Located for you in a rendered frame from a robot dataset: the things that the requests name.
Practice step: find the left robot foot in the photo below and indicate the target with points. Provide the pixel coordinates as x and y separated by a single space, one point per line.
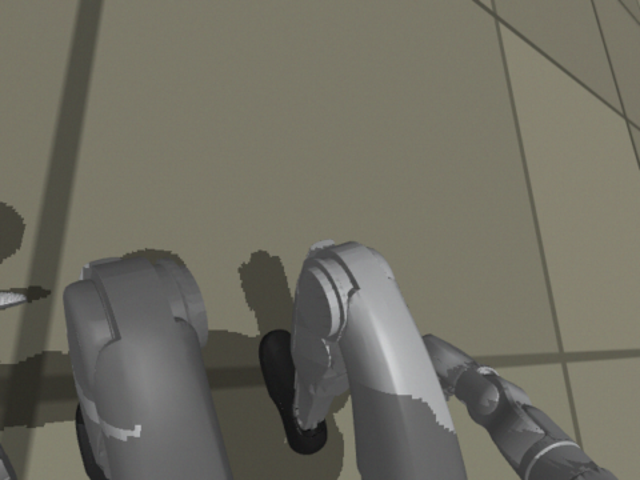
93 471

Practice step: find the right robot arm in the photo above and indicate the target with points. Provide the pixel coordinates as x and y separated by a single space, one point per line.
531 442

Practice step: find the right robot hand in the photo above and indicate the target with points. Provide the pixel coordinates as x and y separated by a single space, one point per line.
449 362

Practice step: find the left robot arm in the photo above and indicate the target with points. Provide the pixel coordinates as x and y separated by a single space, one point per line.
6 469

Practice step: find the right robot foot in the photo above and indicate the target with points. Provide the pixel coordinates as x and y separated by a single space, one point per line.
279 374

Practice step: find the left robot hand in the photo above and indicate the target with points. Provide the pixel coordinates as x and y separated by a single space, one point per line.
10 299

